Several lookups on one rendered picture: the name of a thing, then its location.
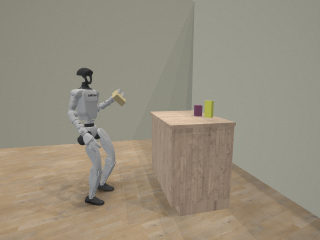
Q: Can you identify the robot right foot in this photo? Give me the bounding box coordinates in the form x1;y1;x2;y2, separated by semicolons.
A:
85;195;105;206

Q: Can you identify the robot left forearm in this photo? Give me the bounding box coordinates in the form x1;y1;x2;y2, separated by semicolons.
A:
98;96;114;110

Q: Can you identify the table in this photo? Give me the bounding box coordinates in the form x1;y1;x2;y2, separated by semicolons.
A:
150;110;236;217

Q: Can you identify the robot right forearm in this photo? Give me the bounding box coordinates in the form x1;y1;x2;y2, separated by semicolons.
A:
68;111;89;137

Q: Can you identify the robot left foot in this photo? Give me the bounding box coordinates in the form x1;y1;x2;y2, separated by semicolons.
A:
97;183;114;191

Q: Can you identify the robot foot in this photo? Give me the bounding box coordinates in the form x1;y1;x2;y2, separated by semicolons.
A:
85;195;105;206
97;183;114;191

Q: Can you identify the robot left upper arm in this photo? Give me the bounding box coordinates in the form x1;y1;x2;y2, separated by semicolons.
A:
95;90;100;112

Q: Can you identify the robot right hand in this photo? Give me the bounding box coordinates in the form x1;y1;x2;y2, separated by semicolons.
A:
83;133;101;153

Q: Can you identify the robot right upper arm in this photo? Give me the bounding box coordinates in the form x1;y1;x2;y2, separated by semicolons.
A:
67;89;83;117

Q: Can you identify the sponge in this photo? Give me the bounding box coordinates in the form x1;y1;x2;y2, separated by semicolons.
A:
112;90;126;106

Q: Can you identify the robot left hand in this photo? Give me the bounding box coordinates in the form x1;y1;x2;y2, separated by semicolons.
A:
113;89;125;101

